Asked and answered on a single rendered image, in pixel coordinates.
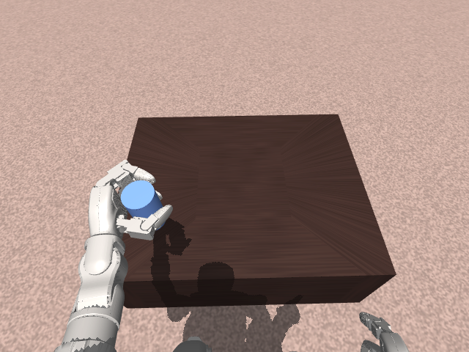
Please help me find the left robot hand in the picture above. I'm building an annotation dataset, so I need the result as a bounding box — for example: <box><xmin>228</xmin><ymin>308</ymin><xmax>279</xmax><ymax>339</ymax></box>
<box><xmin>88</xmin><ymin>160</ymin><xmax>173</xmax><ymax>241</ymax></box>

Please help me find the right robot hand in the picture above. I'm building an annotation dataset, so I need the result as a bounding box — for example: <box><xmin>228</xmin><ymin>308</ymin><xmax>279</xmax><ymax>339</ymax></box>
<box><xmin>359</xmin><ymin>312</ymin><xmax>409</xmax><ymax>352</ymax></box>

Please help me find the can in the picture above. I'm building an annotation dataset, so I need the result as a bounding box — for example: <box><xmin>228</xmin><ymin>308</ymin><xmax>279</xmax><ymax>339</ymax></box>
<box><xmin>121</xmin><ymin>180</ymin><xmax>165</xmax><ymax>230</ymax></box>

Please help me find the left robot arm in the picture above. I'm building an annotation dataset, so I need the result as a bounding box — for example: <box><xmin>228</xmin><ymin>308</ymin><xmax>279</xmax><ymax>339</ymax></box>
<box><xmin>54</xmin><ymin>233</ymin><xmax>128</xmax><ymax>352</ymax></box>

